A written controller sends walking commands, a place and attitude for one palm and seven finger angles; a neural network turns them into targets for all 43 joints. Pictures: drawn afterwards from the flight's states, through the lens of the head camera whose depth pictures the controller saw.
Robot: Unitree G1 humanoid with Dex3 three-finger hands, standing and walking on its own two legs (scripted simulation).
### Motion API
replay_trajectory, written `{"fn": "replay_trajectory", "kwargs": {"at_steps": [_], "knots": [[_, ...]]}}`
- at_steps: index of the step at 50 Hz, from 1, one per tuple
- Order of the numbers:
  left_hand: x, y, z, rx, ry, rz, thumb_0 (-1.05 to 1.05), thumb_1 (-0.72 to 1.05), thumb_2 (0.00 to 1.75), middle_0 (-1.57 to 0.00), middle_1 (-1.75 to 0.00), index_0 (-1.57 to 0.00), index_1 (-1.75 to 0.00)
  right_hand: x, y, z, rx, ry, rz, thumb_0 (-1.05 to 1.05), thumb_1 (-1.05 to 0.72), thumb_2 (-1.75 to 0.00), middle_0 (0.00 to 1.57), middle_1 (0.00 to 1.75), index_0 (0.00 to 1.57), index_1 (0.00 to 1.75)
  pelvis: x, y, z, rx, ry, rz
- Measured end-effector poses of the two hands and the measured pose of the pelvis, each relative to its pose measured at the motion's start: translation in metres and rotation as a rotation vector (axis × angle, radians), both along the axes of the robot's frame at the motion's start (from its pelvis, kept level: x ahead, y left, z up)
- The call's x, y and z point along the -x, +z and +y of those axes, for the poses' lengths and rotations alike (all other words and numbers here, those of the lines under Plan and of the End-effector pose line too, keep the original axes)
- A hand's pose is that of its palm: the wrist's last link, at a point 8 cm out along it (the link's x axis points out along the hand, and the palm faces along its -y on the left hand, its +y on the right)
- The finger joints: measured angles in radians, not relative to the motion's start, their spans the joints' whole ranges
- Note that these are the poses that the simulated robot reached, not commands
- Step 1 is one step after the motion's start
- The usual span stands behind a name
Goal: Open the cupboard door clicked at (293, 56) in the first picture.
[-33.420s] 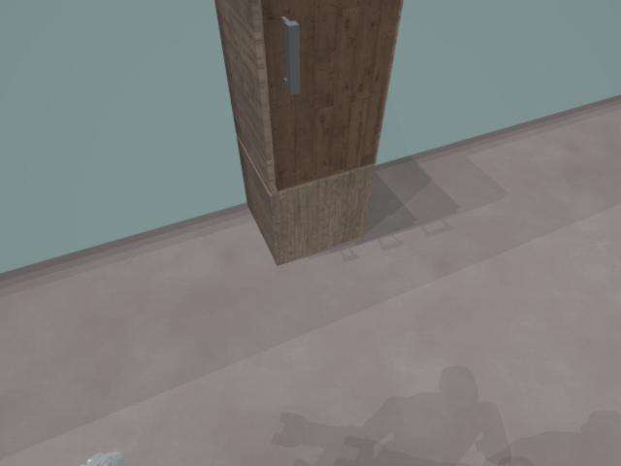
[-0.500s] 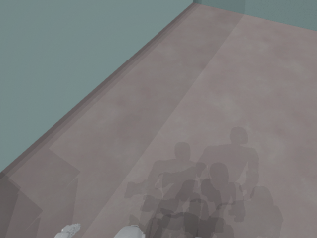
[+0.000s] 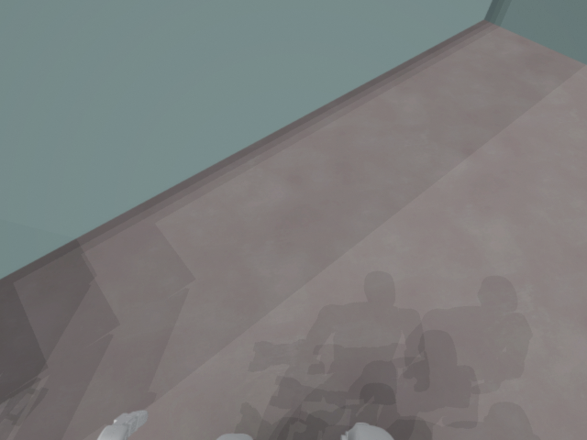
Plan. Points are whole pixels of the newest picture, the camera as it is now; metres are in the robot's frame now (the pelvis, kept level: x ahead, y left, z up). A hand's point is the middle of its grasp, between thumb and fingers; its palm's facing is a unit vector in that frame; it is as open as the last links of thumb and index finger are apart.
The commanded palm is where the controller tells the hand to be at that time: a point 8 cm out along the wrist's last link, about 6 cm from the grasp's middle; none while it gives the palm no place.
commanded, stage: turn to face it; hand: left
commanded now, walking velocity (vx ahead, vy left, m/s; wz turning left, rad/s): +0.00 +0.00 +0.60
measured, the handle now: out of the picture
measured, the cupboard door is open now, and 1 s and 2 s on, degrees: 38 38 38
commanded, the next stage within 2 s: none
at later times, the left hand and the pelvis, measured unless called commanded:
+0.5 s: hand out of the picture -0.01 +0.20 -0.18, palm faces +0.35 -0.91 -0.24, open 7.4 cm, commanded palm none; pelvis +0.00 -0.02 -0.01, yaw +19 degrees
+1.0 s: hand out of the picture -0.05 +0.15 -0.18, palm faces +0.61 -0.76 -0.21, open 7.4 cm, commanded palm none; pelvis +0.02 -0.04 -0.01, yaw +38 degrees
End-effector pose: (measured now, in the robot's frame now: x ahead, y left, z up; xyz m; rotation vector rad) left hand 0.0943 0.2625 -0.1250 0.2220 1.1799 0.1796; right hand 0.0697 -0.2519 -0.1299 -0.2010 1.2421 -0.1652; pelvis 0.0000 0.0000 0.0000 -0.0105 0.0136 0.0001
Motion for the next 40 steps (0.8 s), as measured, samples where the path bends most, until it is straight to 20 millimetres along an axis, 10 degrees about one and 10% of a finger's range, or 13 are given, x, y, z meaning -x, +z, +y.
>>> {"fn": "replay_trajectory", "kwargs": {"at_steps": [10, 23, 40], "knots": [[0.029, 0.013, -0.032, -0.036, 0.094, -0.027, 0.01, 0.90, 0.90, -0.20, -0.30, -0.20, -0.30, -0.026, -0.011, -0.032, -0.032, 0.071, 0.041, 0.01, -0.90, -0.90, 0.20, 0.30, 0.20, 0.30, -0.004, 0.001, -0.031, -0.040, 0.139, -0.017], [0.117, -0.028, -0.024, 0.059, 0.332, 0.093, 0.01, 0.90, 0.90, -0.20, -0.30, -0.21, -0.30, -0.109, 0.005, 0.018, 0.014, 0.333, -0.096, 0.00, -0.90, -0.90, 0.20, 0.30, 0.20, 0.30, -0.003, -0.012, -0.017, -0.026, 0.309, -0.013], [0.138, 0.008, -0.052, -0.040, 0.527, 0.005, 0.01, 0.90, 0.90, -0.20, -0.30, -0.20, -0.30, -0.144, -0.012, 0.011, -0.029, 0.500, 0.020, 0.01, -0.90, -0.90, 0.20, 0.30, 0.21, 0.30, -0.020, -0.003, -0.052, -0.024, 0.541, -0.007]]}}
